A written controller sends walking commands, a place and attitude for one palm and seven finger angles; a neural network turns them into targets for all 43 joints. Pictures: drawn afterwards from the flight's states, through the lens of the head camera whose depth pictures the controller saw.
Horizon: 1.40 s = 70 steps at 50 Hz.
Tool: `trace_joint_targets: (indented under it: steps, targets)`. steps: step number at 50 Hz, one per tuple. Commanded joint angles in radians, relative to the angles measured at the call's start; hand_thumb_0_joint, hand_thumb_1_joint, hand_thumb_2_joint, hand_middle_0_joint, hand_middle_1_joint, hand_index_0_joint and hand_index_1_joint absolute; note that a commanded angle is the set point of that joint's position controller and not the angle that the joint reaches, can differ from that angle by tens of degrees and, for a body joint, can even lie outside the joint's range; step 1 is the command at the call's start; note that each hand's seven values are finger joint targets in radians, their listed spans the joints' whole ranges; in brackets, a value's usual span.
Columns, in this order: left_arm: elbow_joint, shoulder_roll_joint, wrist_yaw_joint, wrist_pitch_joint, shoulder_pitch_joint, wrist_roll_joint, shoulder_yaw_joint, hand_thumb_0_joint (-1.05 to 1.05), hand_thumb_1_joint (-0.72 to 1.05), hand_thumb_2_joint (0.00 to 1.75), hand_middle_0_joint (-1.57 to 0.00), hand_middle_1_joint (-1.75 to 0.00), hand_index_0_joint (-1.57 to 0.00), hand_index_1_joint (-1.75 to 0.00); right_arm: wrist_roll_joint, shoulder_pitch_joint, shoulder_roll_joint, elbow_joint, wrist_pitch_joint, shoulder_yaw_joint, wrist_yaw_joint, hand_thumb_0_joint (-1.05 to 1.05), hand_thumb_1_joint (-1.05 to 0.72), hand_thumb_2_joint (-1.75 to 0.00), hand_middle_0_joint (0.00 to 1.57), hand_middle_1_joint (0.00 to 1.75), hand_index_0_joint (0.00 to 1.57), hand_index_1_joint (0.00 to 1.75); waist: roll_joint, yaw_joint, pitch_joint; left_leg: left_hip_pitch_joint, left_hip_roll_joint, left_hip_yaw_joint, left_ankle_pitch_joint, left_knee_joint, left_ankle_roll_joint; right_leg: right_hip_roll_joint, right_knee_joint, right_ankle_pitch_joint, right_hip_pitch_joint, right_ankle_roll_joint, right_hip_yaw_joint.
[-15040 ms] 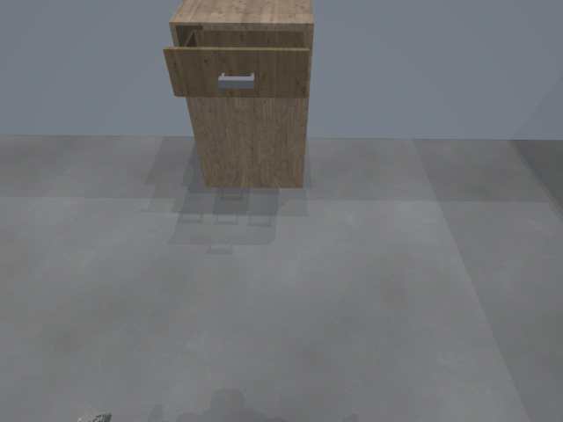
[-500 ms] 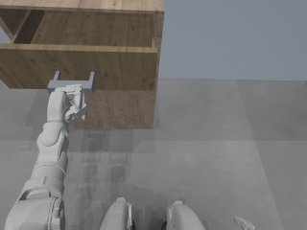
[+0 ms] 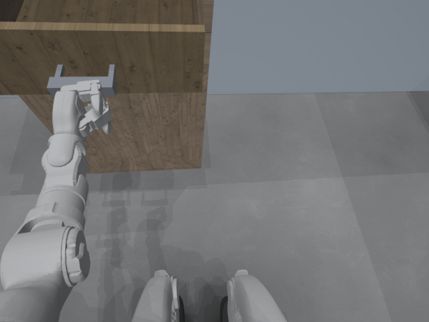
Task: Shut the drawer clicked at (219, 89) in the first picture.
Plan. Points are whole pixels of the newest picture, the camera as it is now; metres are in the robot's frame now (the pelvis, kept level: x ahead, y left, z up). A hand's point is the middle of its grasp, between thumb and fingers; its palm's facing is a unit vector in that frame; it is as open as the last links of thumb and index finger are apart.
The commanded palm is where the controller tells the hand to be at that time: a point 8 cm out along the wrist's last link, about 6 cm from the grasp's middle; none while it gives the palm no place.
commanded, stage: push the drawer shut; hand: left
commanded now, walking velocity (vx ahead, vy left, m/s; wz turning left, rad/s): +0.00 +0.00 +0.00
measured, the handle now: (85, 78) +0.57 +0.22 +0.05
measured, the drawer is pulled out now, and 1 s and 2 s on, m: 0.10 0.00 0.00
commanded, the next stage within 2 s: pull the fist back off the drawer in 1.30 s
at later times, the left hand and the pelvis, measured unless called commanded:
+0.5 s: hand (107, 86) +0.55 +0.18 +0.05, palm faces +0.03 -1.00 -0.02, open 3.1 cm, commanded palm +0.53 +0.22 +0.05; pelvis +0.01 +0.00 -0.01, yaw -1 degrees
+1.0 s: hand (105, 69) +0.59 +0.19 +0.05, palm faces +0.02 -1.00 -0.02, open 3.1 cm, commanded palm +0.60 +0.21 +0.05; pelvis +0.00 +0.01 -0.02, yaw -2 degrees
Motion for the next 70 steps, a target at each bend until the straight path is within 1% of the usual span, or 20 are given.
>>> trace_joint_targets:
  steps: [1,5,8,14,18,22,24,26,29,32,36,42,45,46,51,53,56,59,63,70]
  targets:
    - [-0.168,0.252,0.011,-0.055,-0.502,0.005,0.046,0.00,0.90,0.90,-1.40,-1.60,-1.40,-1.60,-0.001,0.150,-0.182,-0.051,-0.011,-0.060,-0.009,0.00,-0.90,-0.90,0.20,0.30,0.20,0.30,0.073,-0.048,-0.452,0.421,-0.005,-0.109,0.245,-0.135,-0.012,0.023,-0.160,0.188,0.076,0.002,0.055]
    - [-0.182,0.279,0.005,-0.055,-0.524,0.008,0.066,0.00,0.90,0.90,-1.40,-1.60,-1.40,-1.60,-0.009,0.168,-0.184,-0.055,-0.003,-0.059,-0.004,0.00,-0.90,-0.90,0.20,0.30,0.20,0.30,0.117,-0.039,-0.519,0.459,-0.003,-0.114,0.312,-0.123,-0.014,0.025,-0.147,0.230,0.086,-0.001,0.054]
    - [-0.166,0.279,-0.003,-0.046,-0.547,0.010,0.057,0.00,0.90,0.90,-1.40,-1.60,-1.40,-1.60,-0.009,0.178,-0.183,-0.052,0.004,-0.057,-0.002,0.00,-0.90,-0.90,0.20,0.30,0.20,0.30,0.121,-0.056,-0.511,0.457,0.000,-0.114,0.324,-0.113,-0.012,0.028,-0.145,0.241,0.072,0.000,0.055]
    - [-0.141,0.351,-0.008,-0.022,-0.558,0.016,0.106,0.00,0.90,0.90,-1.40,-1.60,-1.40,-1.60,-0.009,0.195,-0.186,-0.057,0.016,-0.049,-0.001,0.00,-0.90,-0.90,0.20,0.30,0.20,0.30,0.124,-0.053,-0.515,0.412,0.001,-0.104,0.343,-0.103,-0.008,0.031,-0.144,0.274,0.110,0.003,0.059]
    - [-0.128,0.340,-0.009,-0.013,-0.619,0.023,0.086,0.00,0.90,0.90,-1.40,-1.60,-1.40,-1.60,-0.012,0.210,-0.188,-0.048,0.021,-0.048,0.001,0.00,-0.90,-0.90,0.20,0.30,0.20,0.30,0.123,-0.083,-0.491,0.417,0.006,-0.115,0.346,-0.096,-0.007,0.034,-0.143,0.265,0.068,0.004,0.053]
    - [-0.119,0.385,-0.007,0.000,-0.666,0.034,0.100,0.00,0.90,0.90,-1.40,-1.60,-1.40,-1.60,-0.016,0.223,-0.194,-0.041,0.024,-0.045,-0.002,0.00,-0.90,-0.90,0.20,0.30,0.20,0.30,0.139,-0.098,-0.509,0.404,0.008,-0.113,0.360,-0.082,-0.004,0.034,-0.140,0.279,0.070,0.007,0.055]
    - [-0.136,0.427,-0.007,-0.004,-0.675,0.038,0.133,0.00,0.90,0.90,-1.40,-1.60,-1.40,-1.60,-0.019,0.234,-0.198,-0.042,0.027,-0.045,0.000,0.00,-0.90,-0.90,0.20,0.30,0.20,0.30,0.164,-0.084,-0.559,0.436,0.010,-0.118,0.407,-0.078,-0.009,0.034,-0.130,0.306,0.079,0.003,0.053]
    - [-0.142,0.390,-0.013,-0.003,-0.668,0.039,0.108,0.00,0.90,0.90,-1.40,-1.60,-1.40,-1.60,-0.021,0.236,-0.193,-0.040,0.029,-0.046,0.006,0.00,-0.90,-0.90,0.20,0.30,0.20,0.30,0.201,-0.081,-0.571,0.481,0.012,-0.125,0.435,-0.081,-0.016,0.035,-0.132,0.312,0.058,0.000,0.047]
    - [-0.116,0.398,-0.010,0.008,-0.722,0.043,0.100,0.00,0.90,0.90,-1.40,-1.60,-1.40,-1.60,-0.023,0.243,-0.198,-0.029,0.032,-0.042,0.006,0.00,-0.90,-0.90,0.20,0.30,0.20,0.30,0.172,-0.112,-0.533,0.443,0.015,-0.126,0.411,-0.070,-0.008,0.039,-0.135,0.299,0.041,0.005,0.047]
    - [-0.073,0.466,-0.009,0.026,-0.709,0.057,0.138,0.00,0.90,0.90,-1.40,-1.60,-1.40,-1.60,-0.022,0.249,-0.201,-0.036,0.036,-0.034,0.003,0.00,-0.90,-0.90,0.20,0.30,0.20,0.30,0.148,-0.106,-0.511,0.369,0.012,-0.115,0.365,-0.068,-0.003,0.040,-0.139,0.283,0.077,0.006,0.054]
    - [-0.059,0.454,-0.004,0.030,-0.776,0.068,0.115,0.00,0.90,0.90,-1.40,-1.60,-1.40,-1.60,-0.027,0.261,-0.204,-0.030,0.033,-0.032,0.005,0.00,-0.90,-0.90,0.20,0.30,0.20,0.30,0.187,-0.129,-0.512,0.405,0.017,-0.133,0.372,-0.063,-0.006,0.042,-0.134,0.257,0.012,0.003,0.043]
    - [-0.026,0.527,-0.002,0.053,-0.880,0.088,0.131,0.00,0.90,0.90,-1.40,-1.60,-1.40,-1.60,-0.034,0.281,-0.218,-0.022,0.028,-0.020,0.002,0.00,-0.90,-0.90,0.20,0.30,0.20,0.30,0.214,-0.159,-0.511,0.373,0.022,-0.144,0.345,-0.040,-0.002,0.043,-0.122,0.229,-0.032,0.003,0.040]
    - [-0.052,0.543,-0.005,0.057,-0.897,0.100,0.135,0.00,0.90,0.90,-1.40,-1.60,-1.40,-1.60,-0.037,0.293,-0.218,-0.026,0.028,-0.021,0.004,0.00,-0.90,-0.90,0.20,0.30,0.20,0.30,0.264,-0.152,-0.587,0.433,0.025,-0.156,0.410,-0.033,-0.008,0.044,-0.107,0.258,-0.044,-0.002,0.032]
    - [-0.034,0.512,-0.007,0.067,-0.906,0.100,0.108,0.00,0.90,0.90,-1.40,-1.60,-1.40,-1.60,-0.037,0.294,-0.217,-0.022,0.027,-0.019,0.006,0.00,-0.90,-0.90,0.20,0.30,0.20,0.30,0.258,-0.168,-0.563,0.430,0.027,-0.159,0.401,-0.033,-0.007,0.046,-0.112,0.250,-0.063,0.000,0.031]
    - [-0.044,0.569,-0.002,0.083,-1.009,0.106,0.127,0.00,0.90,0.90,-1.40,-1.60,-1.40,-1.60,-0.039,0.311,-0.225,-0.010,0.022,-0.012,0.000,0.00,-0.90,-0.90,0.20,0.30,0.20,0.30,0.257,-0.189,-0.555,0.393,0.029,-0.166,0.337,-0.029,-0.003,0.046,-0.113,0.208,-0.078,0.002,0.028]
    - [-0.045,0.538,0.001,0.086,-1.040,0.112,0.098,0.00,0.90,0.90,-1.40,-1.60,-1.40,-1.60,-0.041,0.315,-0.222,-0.007,0.016,-0.011,0.002,0.00,-0.90,-0.90,0.20,0.30,0.20,0.30,0.301,-0.201,-0.556,0.423,0.029,-0.178,0.335,-0.031,-0.006,0.046,-0.110,0.199,-0.121,-0.003,0.025]
    - [-0.053,0.567,0.009,0.088,-1.083,0.116,0.099,0.00,0.90,0.90,-1.40,-1.60,-1.40,-1.60,-0.044,0.317,-0.231,0.001,0.008,-0.006,-0.002,0.00,-0.90,-0.90,0.20,0.30,0.20,0.30,0.313,-0.213,-0.556,0.416,0.031,-0.186,0.292,-0.032,-0.006,0.046,-0.111,0.175,-0.139,-0.003,0.023]
    - [0.001,0.535,0.009,0.103,-1.101,0.124,0.058,0.00,0.90,0.90,-1.40,-1.60,-1.40,-1.60,-0.042,0.310,-0.233,0.003,-0.004,0.003,-0.005,0.00,-0.90,-0.90,0.20,0.30,0.20,0.30,0.308,-0.238,-0.501,0.381,0.032,-0.198,0.207,-0.041,-0.003,0.045,-0.111,0.129,-0.187,-0.003,0.020]
    - [-0.016,0.562,0.011,0.107,-1.139,0.127,0.051,0.00,0.90,0.90,-1.40,-1.60,-1.40,-1.60,-0.045,0.312,-0.238,0.006,-0.023,0.013,-0.016,0.00,-0.90,-0.90,0.20,0.30,0.20,0.30,0.356,-0.244,-0.510,0.386,0.038,-0.208,0.164,-0.052,-0.003,0.040,-0.103,0.112,-0.208,-0.005,0.018]
    - [-0.007,0.551,0.008,0.131,-1.157,0.118,0.022,0.00,0.90,0.90,-1.40,-1.60,-1.40,-1.60,-0.039,0.301,-0.247,0.015,-0.057,0.023,-0.029,0.00,-0.90,-0.90,0.20,0.30,0.20,0.30,0.353,-0.263,-0.511,0.372,0.045,-0.218,0.097,-0.064,-0.002,0.040,-0.110,0.088,-0.222,0.001,0.019]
